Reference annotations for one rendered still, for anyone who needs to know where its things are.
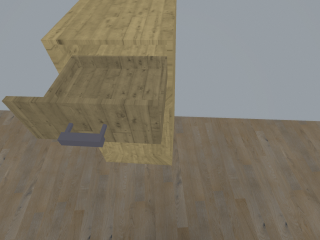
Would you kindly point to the cabinet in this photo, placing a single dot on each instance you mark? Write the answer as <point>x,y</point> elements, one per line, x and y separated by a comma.
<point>122,28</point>

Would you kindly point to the handle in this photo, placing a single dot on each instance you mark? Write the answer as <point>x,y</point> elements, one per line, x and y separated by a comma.
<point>69,138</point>

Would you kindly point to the drawer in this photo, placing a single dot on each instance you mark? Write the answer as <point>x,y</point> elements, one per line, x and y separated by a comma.
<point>127,93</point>

